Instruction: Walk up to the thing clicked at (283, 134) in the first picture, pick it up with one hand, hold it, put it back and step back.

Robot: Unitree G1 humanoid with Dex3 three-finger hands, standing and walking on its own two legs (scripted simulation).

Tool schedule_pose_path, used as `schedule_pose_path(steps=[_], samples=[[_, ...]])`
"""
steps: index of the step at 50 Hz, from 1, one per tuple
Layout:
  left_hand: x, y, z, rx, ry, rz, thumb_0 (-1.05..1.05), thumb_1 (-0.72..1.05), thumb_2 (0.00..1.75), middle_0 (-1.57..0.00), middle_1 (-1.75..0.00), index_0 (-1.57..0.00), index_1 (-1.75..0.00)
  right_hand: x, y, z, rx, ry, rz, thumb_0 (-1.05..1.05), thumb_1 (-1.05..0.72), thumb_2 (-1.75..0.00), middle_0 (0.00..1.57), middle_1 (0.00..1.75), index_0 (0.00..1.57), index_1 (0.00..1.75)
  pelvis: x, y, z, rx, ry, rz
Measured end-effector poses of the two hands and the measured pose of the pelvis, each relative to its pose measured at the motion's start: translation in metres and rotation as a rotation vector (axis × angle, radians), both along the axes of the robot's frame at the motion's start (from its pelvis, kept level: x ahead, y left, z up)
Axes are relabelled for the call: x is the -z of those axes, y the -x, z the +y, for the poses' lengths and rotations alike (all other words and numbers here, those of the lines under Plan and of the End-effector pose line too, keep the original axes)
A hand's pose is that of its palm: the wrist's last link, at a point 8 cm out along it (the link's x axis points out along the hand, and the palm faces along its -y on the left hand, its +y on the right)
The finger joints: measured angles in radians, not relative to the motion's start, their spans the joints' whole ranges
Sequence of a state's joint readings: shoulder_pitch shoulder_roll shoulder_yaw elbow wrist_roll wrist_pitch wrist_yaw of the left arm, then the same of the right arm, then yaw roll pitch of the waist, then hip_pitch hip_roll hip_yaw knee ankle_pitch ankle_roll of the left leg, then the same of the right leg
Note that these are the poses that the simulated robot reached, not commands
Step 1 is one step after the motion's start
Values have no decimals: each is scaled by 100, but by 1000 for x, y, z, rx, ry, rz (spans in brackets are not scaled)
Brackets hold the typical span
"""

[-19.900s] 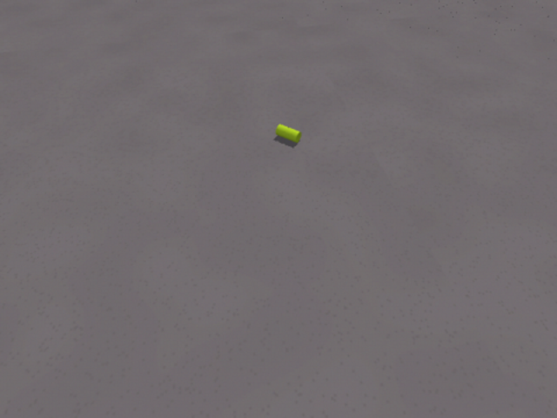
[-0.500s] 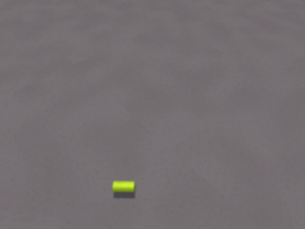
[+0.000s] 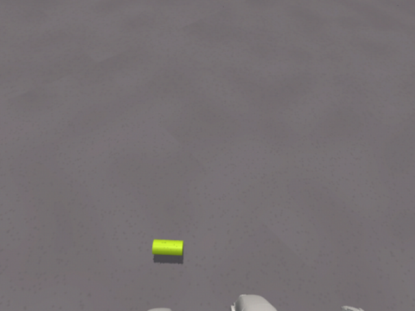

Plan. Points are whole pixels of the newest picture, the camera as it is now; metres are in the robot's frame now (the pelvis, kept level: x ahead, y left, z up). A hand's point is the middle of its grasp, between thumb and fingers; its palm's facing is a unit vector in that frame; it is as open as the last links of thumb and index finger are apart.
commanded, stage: walk up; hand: left
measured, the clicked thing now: (168, 247) +0.41 +0.15 -0.74
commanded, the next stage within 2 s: none
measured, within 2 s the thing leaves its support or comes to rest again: neither
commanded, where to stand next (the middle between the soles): +0.03 -0.02 m, yaw +0 degrees
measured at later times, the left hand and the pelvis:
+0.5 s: hand out of the picture +0.09 +0.23 -0.16, palm faces +0.01 -0.93 -0.36, open 7.4 cm; pelvis -0.05 -0.02 -0.03, yaw +3 degrees
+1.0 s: hand out of the picture +0.01 +0.23 -0.12, palm faces -0.02 -0.89 -0.46, open 7.4 cm; pelvis -0.04 -0.06 +0.00, yaw -1 degrees
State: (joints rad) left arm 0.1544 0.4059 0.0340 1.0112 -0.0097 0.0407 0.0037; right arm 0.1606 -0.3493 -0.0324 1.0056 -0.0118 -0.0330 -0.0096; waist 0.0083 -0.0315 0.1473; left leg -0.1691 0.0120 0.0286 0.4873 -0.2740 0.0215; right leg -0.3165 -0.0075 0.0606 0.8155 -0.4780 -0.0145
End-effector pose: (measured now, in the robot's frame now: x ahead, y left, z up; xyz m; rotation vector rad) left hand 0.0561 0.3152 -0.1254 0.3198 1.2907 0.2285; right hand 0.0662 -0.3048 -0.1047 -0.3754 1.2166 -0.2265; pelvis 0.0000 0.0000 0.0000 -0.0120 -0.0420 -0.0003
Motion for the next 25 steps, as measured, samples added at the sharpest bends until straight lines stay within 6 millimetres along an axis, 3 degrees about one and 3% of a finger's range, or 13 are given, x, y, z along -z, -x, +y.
schedule_pose_path(steps=[7,10,14,20,25], samples=[[1,-36,-24,43,-13,-62,0,91,90,-20,-29,-20,-30,19,-25,-22,13,-7,-31,1,-90,-90,21,30,21,30,13,0,-20,-3,-13,5],[2,-42,-37,59,-26,-87,0,91,90,-21,-29,-20,-30,31,-38,-33,21,-22,-61,1,-90,-90,21,30,21,30,21,4,-29,-6,-9,-2],[-7,-45,-50,90,-25,-125,0,91,90,-21,-30,-21,-30,31,-41,-36,5,-30,-76,1,-90,-90,20,29,21,30,17,16,-32,-2,-34,2],[-11,-45,-55,105,-26,-212,0,90,90,-21,-30,-21,-30,30,-12,-34,-44,-13,-45,1,-90,-90,20,29,21,30,19,38,-30,-26,-25,22],[3,-22,-42,76,3,-257,0,90,90,-21,-30,-21,-30,27,28,-27,-66,11,13,1,-90,-90,20,29,21,30,26,55,-24,-52,-38,1]])
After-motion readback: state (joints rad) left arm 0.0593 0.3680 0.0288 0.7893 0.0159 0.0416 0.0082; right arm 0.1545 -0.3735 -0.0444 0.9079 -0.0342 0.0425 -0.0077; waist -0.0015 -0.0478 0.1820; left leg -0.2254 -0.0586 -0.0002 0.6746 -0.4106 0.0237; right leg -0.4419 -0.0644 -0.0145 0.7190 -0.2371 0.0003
